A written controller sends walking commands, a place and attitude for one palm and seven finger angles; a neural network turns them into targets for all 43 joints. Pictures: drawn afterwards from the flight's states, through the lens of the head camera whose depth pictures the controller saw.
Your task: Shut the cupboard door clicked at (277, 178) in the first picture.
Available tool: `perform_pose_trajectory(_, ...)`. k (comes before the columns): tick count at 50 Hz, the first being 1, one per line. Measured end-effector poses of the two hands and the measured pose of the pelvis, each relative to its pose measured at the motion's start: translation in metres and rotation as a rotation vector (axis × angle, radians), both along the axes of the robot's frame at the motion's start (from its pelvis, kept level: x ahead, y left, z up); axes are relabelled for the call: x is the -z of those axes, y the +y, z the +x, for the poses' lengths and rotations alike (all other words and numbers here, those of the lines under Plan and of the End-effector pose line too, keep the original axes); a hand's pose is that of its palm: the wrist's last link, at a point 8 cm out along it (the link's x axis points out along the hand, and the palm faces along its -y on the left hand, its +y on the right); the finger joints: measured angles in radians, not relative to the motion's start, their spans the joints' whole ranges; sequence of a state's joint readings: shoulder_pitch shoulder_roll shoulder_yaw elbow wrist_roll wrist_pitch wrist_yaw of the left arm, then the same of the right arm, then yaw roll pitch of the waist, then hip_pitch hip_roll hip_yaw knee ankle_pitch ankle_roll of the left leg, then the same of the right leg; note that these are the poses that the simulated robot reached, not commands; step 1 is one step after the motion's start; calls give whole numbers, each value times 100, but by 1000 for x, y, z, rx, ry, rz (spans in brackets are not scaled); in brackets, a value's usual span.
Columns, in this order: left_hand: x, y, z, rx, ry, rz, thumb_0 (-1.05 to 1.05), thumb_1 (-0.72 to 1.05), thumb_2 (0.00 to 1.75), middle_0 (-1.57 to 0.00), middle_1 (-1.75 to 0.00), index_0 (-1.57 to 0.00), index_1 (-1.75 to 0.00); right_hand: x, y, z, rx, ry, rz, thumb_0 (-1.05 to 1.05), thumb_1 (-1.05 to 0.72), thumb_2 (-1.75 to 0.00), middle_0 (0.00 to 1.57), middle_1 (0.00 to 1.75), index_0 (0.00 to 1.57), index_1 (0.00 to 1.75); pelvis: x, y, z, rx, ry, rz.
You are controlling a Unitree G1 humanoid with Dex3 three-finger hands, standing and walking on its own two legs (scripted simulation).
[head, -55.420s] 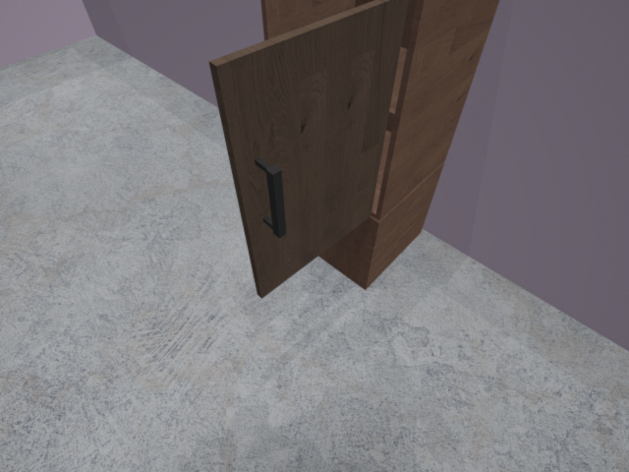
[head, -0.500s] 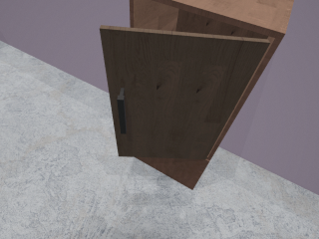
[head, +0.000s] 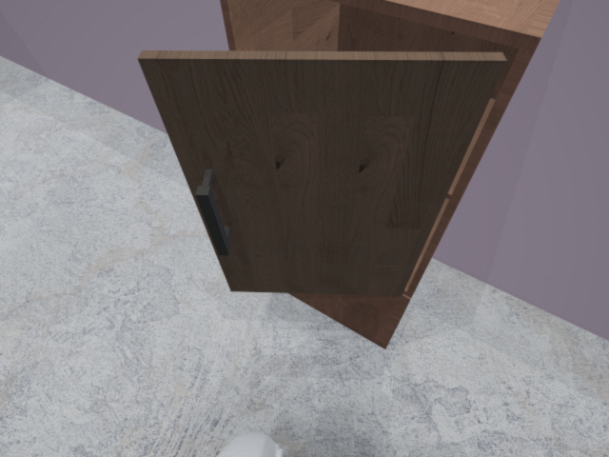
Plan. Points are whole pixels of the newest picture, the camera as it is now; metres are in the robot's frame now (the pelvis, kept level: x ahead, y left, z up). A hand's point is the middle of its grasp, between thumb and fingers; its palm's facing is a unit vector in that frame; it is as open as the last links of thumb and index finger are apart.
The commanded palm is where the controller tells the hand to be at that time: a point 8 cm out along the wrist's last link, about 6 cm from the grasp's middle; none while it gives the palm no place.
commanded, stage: come to a stop and stand still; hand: left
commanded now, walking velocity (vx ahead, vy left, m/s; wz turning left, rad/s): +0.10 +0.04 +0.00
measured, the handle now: (217, 215) +0.46 +0.18 -0.01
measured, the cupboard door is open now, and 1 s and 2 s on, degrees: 30 30 30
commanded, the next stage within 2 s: look again from close up in 0.62 s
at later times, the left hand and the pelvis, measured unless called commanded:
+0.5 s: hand out of the picture -0.01 +0.22 -0.18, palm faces +0.00 -0.98 -0.18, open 7.4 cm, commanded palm none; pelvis -0.02 +0.04 +0.00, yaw -1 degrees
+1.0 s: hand out of the picture -0.02 +0.23 -0.17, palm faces -0.01 -0.98 -0.22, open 7.4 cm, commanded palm none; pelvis -0.02 +0.05 +0.00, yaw -1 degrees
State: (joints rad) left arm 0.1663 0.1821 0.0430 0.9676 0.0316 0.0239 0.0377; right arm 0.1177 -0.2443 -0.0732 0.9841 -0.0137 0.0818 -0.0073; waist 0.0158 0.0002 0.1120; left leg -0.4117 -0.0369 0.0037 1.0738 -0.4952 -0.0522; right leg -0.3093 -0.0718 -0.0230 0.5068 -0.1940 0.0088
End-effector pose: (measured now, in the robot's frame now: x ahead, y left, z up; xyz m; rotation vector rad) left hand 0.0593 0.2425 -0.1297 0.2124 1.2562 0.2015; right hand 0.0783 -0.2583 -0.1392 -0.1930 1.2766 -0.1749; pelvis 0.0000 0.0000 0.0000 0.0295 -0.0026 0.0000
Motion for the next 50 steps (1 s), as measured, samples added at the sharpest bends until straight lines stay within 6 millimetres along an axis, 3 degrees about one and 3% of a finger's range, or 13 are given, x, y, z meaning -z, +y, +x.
perform_pose_trajectory(7, 14, 30, -24, -13, -12, -27, 1, 90, 89, -20, -30, -21, -30, -12, 26, -8, -39, -73, -24, 0, -91, -90, 20, 29, 19, 30, 5, 23, -19, 1, 1, -16)
perform_pose_trajectory(9, 23, 39, -33, -26, 3, -44, 1, 90, 89, -20, -30, -21, -30, -12, 37, -19, -39, -82, -37, 0, -91, -90, 20, 29, 19, 30, 9, 32, -23, -3, -7, -29)
perform_pose_trajectory(13, 22, 46, -49, -34, 42, -72, 1, 91, 89, -20, -30, -20, -30, -19, 61, -47, -44, -32, -24, 0, -91, -90, 20, 29, 20, 30, 0, 39, -24, -1, -22, -34)
perform_pose_trajectory(17, 19, 44, -60, -29, 71, -95, 1, 91, 89, -20, -30, -20, -30, -18, 73, -71, -22, 22, -8, 1, -92, -90, 20, 30, 20, 30, -5, 42, -23, 0, -17, -37)
perform_pose_trajectory(27, 15, 18, -71, 5, 139, -99, 1, 91, 89, -20, -30, -20, -30, 0, 70, -113, 70, 131, 37, 1, -92, -90, 20, 29, 20, 30, -2, 37, -18, 15, -4, -35)
perform_pose_trajectory(38, 18, 9, -76, -3, 140, -98, 2, 93, 89, -20, -30, -20, -30, -1, 80, -118, 62, 154, 55, 0, -91, -90, 20, 29, 20, 30, -4, 36, -17, 15, -5, -45)
perform_pose_trajectory(50, 11, 32, -83, 15, 121, -51, 1, 91, 89, -20, -30, -20, -30, 17, 93, -105, 28, 63, 84, 2, -94, -90, 20, 29, 20, 30, 4, 53, -24, 21, -12, -27)
